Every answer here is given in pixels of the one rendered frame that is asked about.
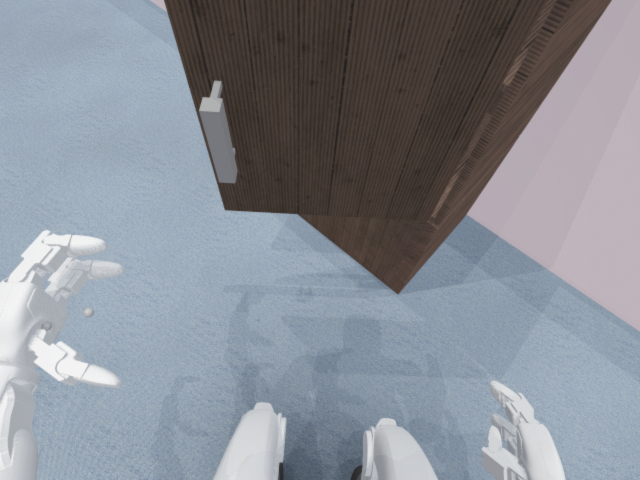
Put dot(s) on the robot thigh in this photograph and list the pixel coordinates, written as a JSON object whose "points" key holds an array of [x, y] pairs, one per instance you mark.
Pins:
{"points": [[391, 453], [255, 448]]}

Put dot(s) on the left robot thigh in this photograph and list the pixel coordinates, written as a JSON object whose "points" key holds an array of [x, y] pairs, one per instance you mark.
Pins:
{"points": [[255, 448]]}

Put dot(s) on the right robot thigh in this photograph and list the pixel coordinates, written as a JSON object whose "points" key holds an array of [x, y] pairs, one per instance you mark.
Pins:
{"points": [[391, 453]]}

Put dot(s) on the left robot hand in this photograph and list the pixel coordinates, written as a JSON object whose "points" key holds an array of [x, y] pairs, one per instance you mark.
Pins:
{"points": [[25, 306]]}

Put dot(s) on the cupboard door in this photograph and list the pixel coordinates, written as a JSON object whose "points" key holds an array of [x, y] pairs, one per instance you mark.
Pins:
{"points": [[351, 108]]}

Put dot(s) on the right robot hand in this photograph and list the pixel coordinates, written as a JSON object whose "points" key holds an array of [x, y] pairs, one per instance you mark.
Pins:
{"points": [[531, 454]]}

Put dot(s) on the robot left forearm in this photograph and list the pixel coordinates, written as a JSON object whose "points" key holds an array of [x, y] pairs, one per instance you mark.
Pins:
{"points": [[19, 457]]}

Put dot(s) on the handle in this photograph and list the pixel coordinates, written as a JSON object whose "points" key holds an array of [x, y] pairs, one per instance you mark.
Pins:
{"points": [[216, 128]]}

